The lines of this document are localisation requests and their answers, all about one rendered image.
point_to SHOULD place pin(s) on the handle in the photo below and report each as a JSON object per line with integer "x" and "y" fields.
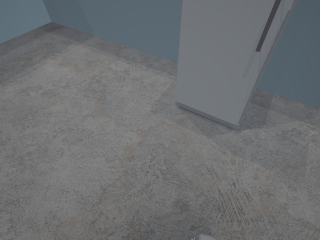
{"x": 268, "y": 24}

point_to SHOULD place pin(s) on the fridge door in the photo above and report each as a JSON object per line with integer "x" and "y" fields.
{"x": 218, "y": 64}

